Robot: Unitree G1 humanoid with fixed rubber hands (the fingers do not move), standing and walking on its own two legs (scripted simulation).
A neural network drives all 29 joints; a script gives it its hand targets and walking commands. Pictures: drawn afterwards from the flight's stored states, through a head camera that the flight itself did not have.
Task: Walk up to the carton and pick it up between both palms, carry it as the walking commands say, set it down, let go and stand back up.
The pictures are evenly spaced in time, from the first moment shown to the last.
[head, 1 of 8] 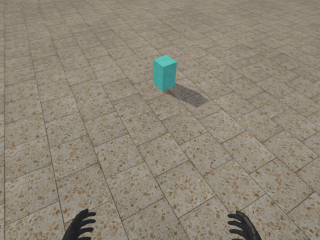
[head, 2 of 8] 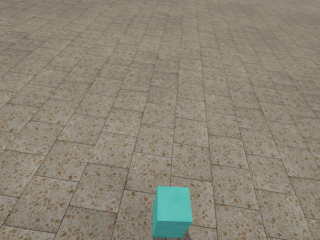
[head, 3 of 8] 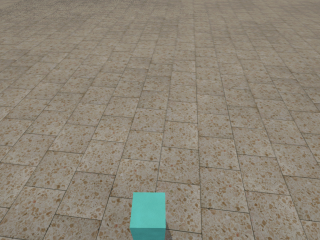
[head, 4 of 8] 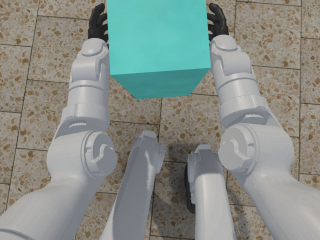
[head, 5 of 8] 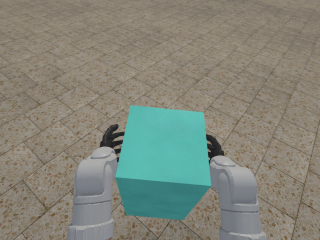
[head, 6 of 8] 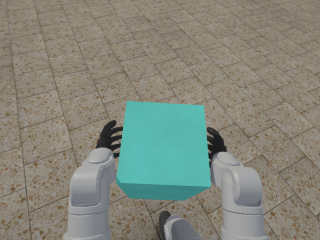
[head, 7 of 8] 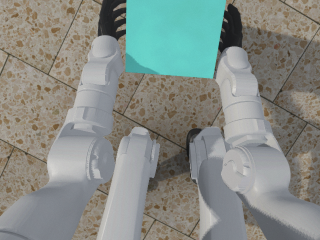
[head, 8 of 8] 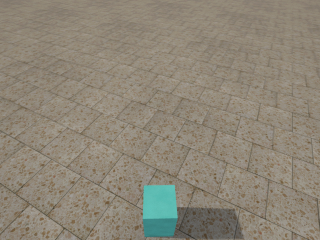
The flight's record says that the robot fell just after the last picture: no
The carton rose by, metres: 0.68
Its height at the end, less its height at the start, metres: +0.00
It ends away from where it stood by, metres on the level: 2.34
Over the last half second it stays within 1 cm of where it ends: yes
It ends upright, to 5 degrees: yes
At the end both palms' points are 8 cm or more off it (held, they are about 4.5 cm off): yes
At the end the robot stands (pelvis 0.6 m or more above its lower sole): yes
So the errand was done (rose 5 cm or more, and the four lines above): yes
